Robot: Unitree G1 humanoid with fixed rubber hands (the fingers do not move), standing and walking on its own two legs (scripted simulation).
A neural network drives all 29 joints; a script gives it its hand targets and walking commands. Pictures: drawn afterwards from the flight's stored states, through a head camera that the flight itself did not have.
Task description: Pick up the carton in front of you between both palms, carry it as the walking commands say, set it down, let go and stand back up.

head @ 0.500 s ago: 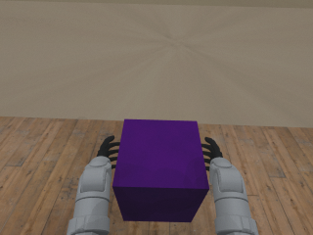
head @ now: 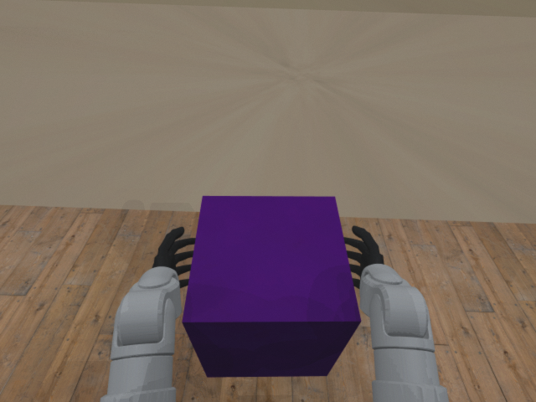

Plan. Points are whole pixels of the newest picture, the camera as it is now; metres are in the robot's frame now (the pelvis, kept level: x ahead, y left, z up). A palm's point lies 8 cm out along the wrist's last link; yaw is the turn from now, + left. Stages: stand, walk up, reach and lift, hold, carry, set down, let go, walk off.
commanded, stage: carry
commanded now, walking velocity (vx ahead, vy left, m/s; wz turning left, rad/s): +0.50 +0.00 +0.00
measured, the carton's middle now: (268, 291) +0.30 +0.01 +0.00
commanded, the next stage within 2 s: none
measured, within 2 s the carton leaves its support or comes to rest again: neither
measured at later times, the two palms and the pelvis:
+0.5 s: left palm (165, 171) +0.52 +0.21 +0.08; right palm (316, 171) +0.52 -0.09 +0.08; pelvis +0.25 +0.05 -0.01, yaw +0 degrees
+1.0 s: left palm (198, 110) +0.82 +0.19 +0.06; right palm (305, 109) +0.85 -0.11 +0.05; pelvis +0.58 +0.02 +0.00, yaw +5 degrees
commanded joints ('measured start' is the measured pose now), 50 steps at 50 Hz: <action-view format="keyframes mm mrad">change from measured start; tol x32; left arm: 1 -596 -892 -755 -125 -412 71 -225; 50 -427 -1035 -780 -334 -475 191 -232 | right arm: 1 -518 830 701 -177 374 72 221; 50 -387 968 760 -382 455 202 245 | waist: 1 -23 192 -30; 8 33 -277 -154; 22 -32 314 -225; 50 16 -25 -216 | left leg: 1 256 309 -412 -272 53 189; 10 -627 76 28 449 -267 22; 20 221 -25 253 -40 153 26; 22 454 389 -468 -284 -131 174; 42 297 185 203 -40 823 63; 46 -421 -17 25 799 -143 -1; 50 -373 116 -27 647 22 35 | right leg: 1 -335 11 -87 -2 -83 -13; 5 202 63 -180 -303 223 -13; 8 612 -380 474 -430 164 -241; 18 243 -190 -84 -360 347 -87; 25 -448 -78 -21 586 9 -36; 38 -288 12 -217 -101 382 -33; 43 244 86 -299 -208 336 -67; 46 613 -390 541 -447 205 -271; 50 424 -292 160 -418 507 -149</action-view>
